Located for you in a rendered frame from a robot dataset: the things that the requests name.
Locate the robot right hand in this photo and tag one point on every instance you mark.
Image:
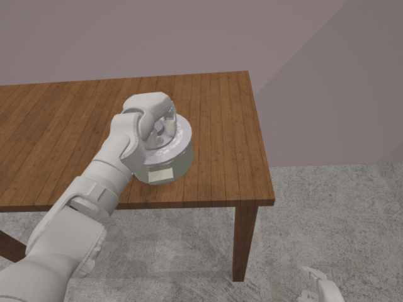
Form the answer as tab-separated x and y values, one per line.
327	290

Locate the knob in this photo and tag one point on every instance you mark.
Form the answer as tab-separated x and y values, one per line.
159	125

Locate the left robot upper arm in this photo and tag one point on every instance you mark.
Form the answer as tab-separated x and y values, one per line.
68	247

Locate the table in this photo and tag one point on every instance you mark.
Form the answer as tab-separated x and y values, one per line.
50	133

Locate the robot left hand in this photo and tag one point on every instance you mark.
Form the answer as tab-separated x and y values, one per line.
159	105

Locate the left robot forearm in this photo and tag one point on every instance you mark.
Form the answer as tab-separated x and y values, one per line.
98	188

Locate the pot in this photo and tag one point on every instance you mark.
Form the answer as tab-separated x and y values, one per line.
166	173

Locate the lid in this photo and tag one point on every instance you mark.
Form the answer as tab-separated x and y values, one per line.
172	147

